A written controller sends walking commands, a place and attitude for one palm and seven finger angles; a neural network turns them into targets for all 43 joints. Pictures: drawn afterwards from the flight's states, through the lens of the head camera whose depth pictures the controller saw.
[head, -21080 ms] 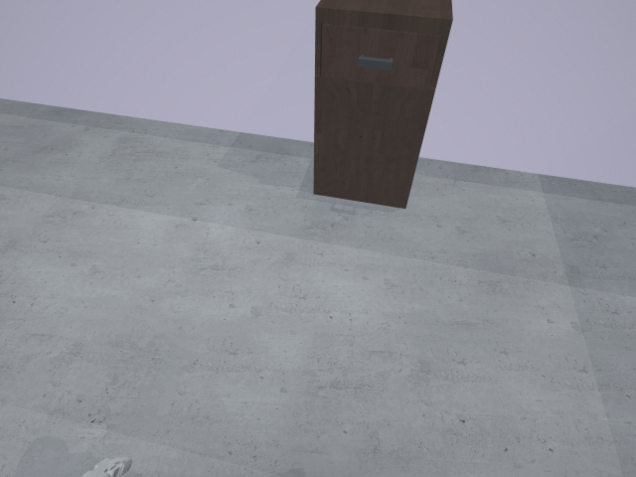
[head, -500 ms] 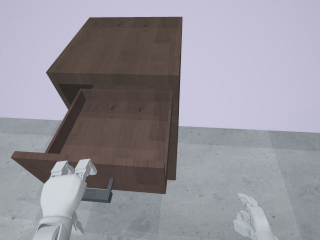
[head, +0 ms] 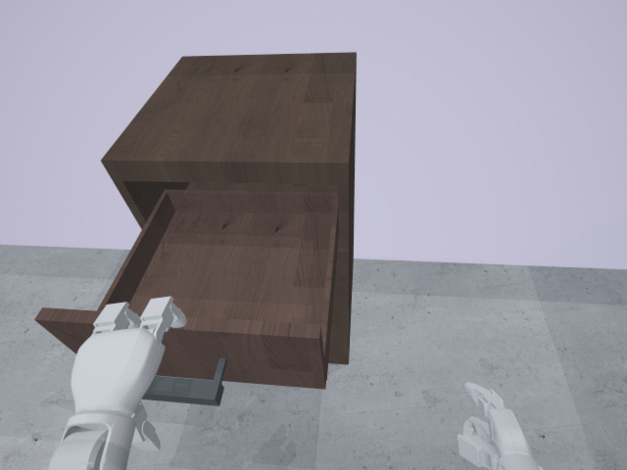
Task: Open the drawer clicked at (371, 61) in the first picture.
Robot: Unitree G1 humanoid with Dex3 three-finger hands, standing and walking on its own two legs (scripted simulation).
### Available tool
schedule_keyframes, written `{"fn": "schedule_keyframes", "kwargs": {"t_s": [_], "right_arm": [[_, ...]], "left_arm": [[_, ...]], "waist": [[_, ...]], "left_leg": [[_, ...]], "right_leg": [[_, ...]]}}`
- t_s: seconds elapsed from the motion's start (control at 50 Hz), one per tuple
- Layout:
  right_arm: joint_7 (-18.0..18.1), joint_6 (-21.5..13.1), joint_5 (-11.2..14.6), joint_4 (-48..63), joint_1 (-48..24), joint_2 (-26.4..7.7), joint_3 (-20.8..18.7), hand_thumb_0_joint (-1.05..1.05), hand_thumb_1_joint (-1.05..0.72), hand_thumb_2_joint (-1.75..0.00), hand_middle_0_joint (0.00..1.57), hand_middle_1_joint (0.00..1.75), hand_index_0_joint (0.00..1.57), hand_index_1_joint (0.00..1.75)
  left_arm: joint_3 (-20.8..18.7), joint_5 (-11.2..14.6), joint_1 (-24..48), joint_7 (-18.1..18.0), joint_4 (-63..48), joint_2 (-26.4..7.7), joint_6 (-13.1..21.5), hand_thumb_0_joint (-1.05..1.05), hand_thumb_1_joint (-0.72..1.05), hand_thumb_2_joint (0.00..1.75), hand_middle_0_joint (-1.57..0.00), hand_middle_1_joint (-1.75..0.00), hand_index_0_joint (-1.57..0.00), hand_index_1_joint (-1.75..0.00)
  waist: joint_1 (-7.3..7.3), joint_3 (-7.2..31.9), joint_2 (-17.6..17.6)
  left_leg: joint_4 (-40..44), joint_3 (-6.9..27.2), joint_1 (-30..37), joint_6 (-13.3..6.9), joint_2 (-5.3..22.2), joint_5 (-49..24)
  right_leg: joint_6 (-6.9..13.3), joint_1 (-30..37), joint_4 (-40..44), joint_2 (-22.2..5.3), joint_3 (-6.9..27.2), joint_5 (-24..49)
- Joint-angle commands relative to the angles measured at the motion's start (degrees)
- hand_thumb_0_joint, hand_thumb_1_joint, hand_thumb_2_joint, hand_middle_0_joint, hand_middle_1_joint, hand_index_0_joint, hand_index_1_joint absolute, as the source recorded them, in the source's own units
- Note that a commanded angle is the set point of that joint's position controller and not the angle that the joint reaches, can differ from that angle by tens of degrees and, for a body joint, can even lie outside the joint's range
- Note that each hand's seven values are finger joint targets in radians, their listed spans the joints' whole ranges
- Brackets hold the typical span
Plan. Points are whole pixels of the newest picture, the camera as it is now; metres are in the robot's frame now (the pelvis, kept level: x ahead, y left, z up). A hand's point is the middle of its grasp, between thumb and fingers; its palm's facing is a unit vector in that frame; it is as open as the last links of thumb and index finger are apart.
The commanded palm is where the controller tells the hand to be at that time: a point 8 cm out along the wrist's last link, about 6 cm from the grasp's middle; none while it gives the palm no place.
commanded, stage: lift the hand off the handle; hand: left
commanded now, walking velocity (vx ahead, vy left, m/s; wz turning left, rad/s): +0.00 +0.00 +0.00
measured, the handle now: (184, 375) +0.25 +0.24 -0.07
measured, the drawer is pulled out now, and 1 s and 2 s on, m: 0.30 0.30 0.30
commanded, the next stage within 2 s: draw the hand back to the body in 0.66 s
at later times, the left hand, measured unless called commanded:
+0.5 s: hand (138, 358) +0.21 +0.23 +0.08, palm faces +0.08 -0.10 -0.99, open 13.9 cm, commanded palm +0.18 +0.23 +0.13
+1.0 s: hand (108, 353) +0.21 +0.26 +0.10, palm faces +0.09 -0.07 -0.99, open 13.8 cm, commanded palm +0.18 +0.25 +0.15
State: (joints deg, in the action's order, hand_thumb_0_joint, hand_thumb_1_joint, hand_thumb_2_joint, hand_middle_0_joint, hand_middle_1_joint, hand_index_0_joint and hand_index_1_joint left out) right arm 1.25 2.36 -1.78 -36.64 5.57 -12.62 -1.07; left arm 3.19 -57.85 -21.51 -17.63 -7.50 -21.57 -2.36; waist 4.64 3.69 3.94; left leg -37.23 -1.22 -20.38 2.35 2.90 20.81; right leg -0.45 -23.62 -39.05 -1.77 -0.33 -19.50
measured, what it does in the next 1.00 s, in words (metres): stands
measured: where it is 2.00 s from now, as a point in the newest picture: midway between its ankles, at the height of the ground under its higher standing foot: outside the picture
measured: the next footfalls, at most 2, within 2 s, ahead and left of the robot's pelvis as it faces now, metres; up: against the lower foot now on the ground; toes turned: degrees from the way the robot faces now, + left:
none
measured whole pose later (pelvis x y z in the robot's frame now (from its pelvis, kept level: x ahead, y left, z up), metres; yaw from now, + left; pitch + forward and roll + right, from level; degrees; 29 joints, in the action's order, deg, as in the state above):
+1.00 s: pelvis +0.02 +0.01 +0.01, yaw +0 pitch +3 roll +0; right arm -0.1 2.8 -0.8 -34.1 5.9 -13.1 -0.7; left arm -2.4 -53.8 -26.8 -11.5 -20.0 -26.5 0.0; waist 6.0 2.3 4.8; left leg -31.2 -1.3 -14.5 1.7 2.8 19.3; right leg -1.2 -16.7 -31.1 -1.7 -0.6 -16.9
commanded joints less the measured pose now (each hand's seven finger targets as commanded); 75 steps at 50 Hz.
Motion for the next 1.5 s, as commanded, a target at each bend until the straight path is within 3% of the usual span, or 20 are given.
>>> {"fn": "schedule_keyframes", "kwargs": {"t_s": [0.0,0.18,0.2,0.32,0.5,0.62,0.68,0.74,0.82,0.94,0.96,1.08,1.16,1.2,1.34,1.36,1.38,1.4,1.42,1.48], "right_arm": [[0.44,-2.80,0.05,10.10,-9.29,-5.45,-1.37,0.00,-0.90,-0.90,0.20,0.30,0.20,0.30],[0.15,-2.99,-0.14,9.89,-8.39,-5.27,-1.60,0.00,-0.90,-0.90,0.20,0.30,0.20,0.30],[0.23,-2.93,0.04,10.09,-9.17,-5.45,-1.45,0.00,-0.90,-0.90,0.20,0.30,0.20,0.30],[0.00,-3.05,0.18,10.39,-8.74,-5.14,-0.94,0.00,-0.90,-0.90,0.20,0.30,0.20,0.30],[0.11,-2.25,0.92,10.74,-10.81,-5.41,-0.29,0.00,-0.90,-0.90,0.20,0.30,0.20,0.30],[-0.30,-2.55,1.11,11.12,-9.33,-5.55,-0.25,0.00,-0.90,-0.90,0.20,0.30,0.20,0.30],[-0.56,-2.57,0.91,11.54,-9.16,-5.85,-0.69,0.00,-0.90,-0.90,0.20,0.30,0.20,0.30],[-0.56,-2.76,0.52,11.36,-8.61,-5.85,-0.83,0.00,-0.90,-0.90,0.20,0.30,0.20,0.30],[-0.79,-2.63,0.19,12.07,-7.65,-5.51,-0.61,0.00,-0.90,-0.90,0.20,0.30,0.20,0.30],[-0.78,-2.36,1.23,12.15,-8.21,-5.75,-1.25,0.00,-0.90,-0.90,0.20,0.30,0.20,0.30],[-0.77,-2.12,1.32,12.24,-8.32,-6.06,-1.07,0.00,-0.90,-0.90,0.20,0.30,0.20,0.30],[-0.92,-2.31,1.33,14.17,-7.80,-6.71,-0.78,0.00,-0.90,-0.90,0.20,0.30,0.20,0.30],[-0.64,-2.16,0.82,14.59,-6.74,-6.78,-0.35,0.00,-0.90,-0.90,0.20,0.30,0.20,0.30],[-0.61,-2.11,1.07,14.44,-7.35,-6.78,-0.32,0.00,-0.90,-0.90,0.20,0.30,0.20,0.30],[-0.75,-2.04,1.43,14.65,-5.93,-6.67,-1.21,0.00,-0.90,-0.90,0.20,0.30,0.20,0.30],[1.06,-6.01,2.95,16.88,-1.93,-2.41,-0.68,0.00,-0.90,-0.90,0.20,0.30,0.20,0.30],[2.24,-8.75,3.05,15.98,-1.78,-4.08,-0.49,0.00,-0.90,-0.90,0.20,0.30,0.20,0.30],[2.79,-10.14,2.96,15.21,-2.64,-3.69,0.01,0.00,-0.90,-0.90,0.20,0.30,0.20,0.30],[3.78,-10.41,2.58,15.28,-1.60,-4.01,0.30,0.00,-0.90,-0.90,0.20,0.30,0.20,0.30],[5.33,-13.39,1.73,14.69,-1.86,-3.98,0.74,0.00,-0.90,-0.90,0.20,0.30,0.20,0.30]], "left_arm": [[-7.67,0.42,2.70,-1.05,-13.66,-10.32,0.57,0.00,-0.50,0.30,-0.30,-1.20,-0.30,-1.20],[-8.37,0.90,3.26,-0.53,-16.18,-10.58,2.33,0.00,-0.50,0.30,-0.30,-1.20,-0.30,-1.20],[-8.43,1.12,3.65,-0.23,-16.62,-10.93,2.06,0.00,-0.50,0.30,-0.30,-1.20,-0.30,-1.20],[-5.78,1.33,6.12,1.44,-17.90,-9.14,1.48,0.00,-0.50,0.30,-0.30,-1.20,-0.30,-1.20],[-10.39,2.12,5.37,4.06,-18.15,-13.77,-0.63,0.00,-0.50,0.30,-0.30,-1.20,-0.30,-1.20],[-6.04,4.00,5.67,6.56,-18.75,-9.44,0.01,0.00,-0.50,0.30,-0.30,-1.20,-0.30,-1.20],[-5.29,4.05,4.75,7.24,-20.87,-9.52,0.96,0.00,-0.50,0.30,-0.30,-1.20,-0.30,-1.20],[-8.38,3.18,4.27,6.60,-21.30,-12.38,2.32,0.00,-0.50,0.30,-0.30,-1.20,-0.30,-1.20],[-11.86,1.71,2.63,4.06,-25.28,-14.37,3.62,0.00,-0.50,0.30,-0.30,-1.20,-0.30,-1.20],[-13.96,4.92,-2.79,3.86,-22.49,-13.95,2.09,0.00,-0.50,0.30,-0.30,-1.20,-0.30,-1.20],[-13.44,5.25,-2.43,4.43,-21.91,-13.89,1.56,0.00,-0.50,0.30,-0.30,-1.20,-0.30,-1.20],[-10.57,6.67,-3.94,8.47,-27.51,-13.61,1.40,0.00,-0.50,0.30,-0.30,-1.20,-0.30,-1.20],[-14.80,6.06,-5.37,8.17,-28.75,-17.14,3.40,0.00,-0.50,0.30,-0.30,-1.20,-0.30,-1.20],[-17.89,6.05,-5.78,7.27,-29.04,-18.73,4.09,0.00,-0.50,0.30,-0.30,-1.20,-0.30,-1.20],[-18.55,8.75,-8.50,6.66,-29.30,-17.33,4.42,0.00,-0.50,0.30,-0.30,-1.20,-0.30,-1.20],[-12.18,49.55,-5.98,8.90,-26.68,5.57,5.73,0.00,-0.47,0.32,-0.30,-1.18,-0.30,-1.18],[-14.05,51.32,-6.56,9.11,-27.39,-0.19,7.55,0.00,-0.43,0.33,-0.29,-1.15,-0.29,-1.15],[-15.42,51.58,-9.14,9.06,-25.88,-0.73,8.06,0.00,-0.40,0.34,-0.29,-1.13,-0.29,-1.13],[-17.80,54.56,-9.50,8.86,-29.54,-2.74,9.18,0.00,-0.36,0.36,-0.29,-1.11,-0.29,-1.11],[-20.02,56.62,-6.59,8.15,-35.46,-5.59,10.72,0.00,-0.26,0.40,-0.28,-1.04,-0.28,-1.04]], "waist": [[1.13,7.80,-2.83],[0.63,6.81,-3.44],[0.64,6.65,-1.63],[0.53,7.17,-2.45],[2.03,5.89,-2.30],[0.74,5.04,-2.65],[0.85,6.05,-2.74],[1.40,6.44,-3.11],[1.95,9.26,-0.17],[1.62,6.33,-1.23],[1.24,5.66,-2.92],[0.97,6.99,-2.63],[1.65,6.37,-2.67],[1.80,5.50,-0.41],[1.54,6.87,0.15],[-4.59,2.59,-3.03],[-3.17,2.61,-4.19],[-2.82,0.68,-4.02],[-1.88,3.42,-5.97],[-1.36,3.17,-4.51]], "left_leg": [[5.51,-1.51,3.35,-2.66,-3.60,-14.62],[6.20,-1.38,5.37,-2.92,-3.41,-14.09],[6.66,-1.39,5.77,-2.72,-3.44,-13.93],[7.53,-1.28,6.73,-2.97,-3.15,-15.07],[10.30,-1.42,7.53,-2.64,-2.91,-16.31],[10.59,-1.76,8.61,-3.04,-2.62,-17.36],[10.49,-1.67,9.20,-3.06,-2.62,-18.81],[10.09,-1.49,9.27,-3.00,-2.33,-18.85],[8.71,-1.52,9.82,-2.67,-1.99,-21.46],[8.81,-1.71,8.62,-2.60,-1.68,-20.86],[9.13,-1.70,7.96,-2.61,-1.72,-20.06],[9.10,-1.54,9.22,-3.15,-1.35,-22.19],[8.66,-1.31,8.82,-3.03,-1.11,-20.89],[8.32,-1.00,8.98,-2.59,-0.91,-20.90],[7.96,-1.31,9.33,-2.64,-0.71,-22.29],[9.57,-0.49,15.42,-3.82,0.83,-20.17],[10.01,-0.07,15.03,-3.56,1.50,-19.12],[10.38,-0.10,14.51,-3.35,1.31,-17.64],[11.61,-0.16,14.89,-3.34,1.10,-19.44],[12.60,-0.86,14.29,-3.26,0.21,-19.78]], "right_leg": [[1.83,7.32,7.45,2.46,-0.47,15.07],[1.57,6.70,8.96,2.30,-1.00,13.44],[1.75,7.07,9.75,2.26,-0.41,13.13],[1.54,7.43,9.68,2.04,-1.71,12.66],[1.76,11.80,11.90,2.02,-1.25,14.84],[1.38,10.89,12.52,1.81,-2.27,15.09],[1.30,11.11,12.39,1.77,-2.45,16.87],[1.68,11.02,12.30,1.85,-2.06,16.79],[2.06,11.02,11.08,1.49,-1.96,18.14],[1.72,10.90,11.36,1.37,-2.09,19.55],[1.43,10.75,11.54,1.30,-2.50,19.12],[0.91,11.12,11.42,0.75,-2.99,20.52],[1.07,10.66,11.63,0.64,-2.89,19.17],[1.64,10.35,11.99,0.95,-1.86,18.98],[1.27,10.49,11.24,0.43,-3.12,19.83],[1.24,13.09,11.27,1.51,-4.81,17.26],[0.83,12.77,11.40,0.69,-4.64,14.33],[0.91,12.13,12.15,1.04,-4.49,13.20],[0.57,14.34,13.07,0.43,-5.39,14.44],[0.27,16.53,13.95,-0.33,-4.70,17.26]]}}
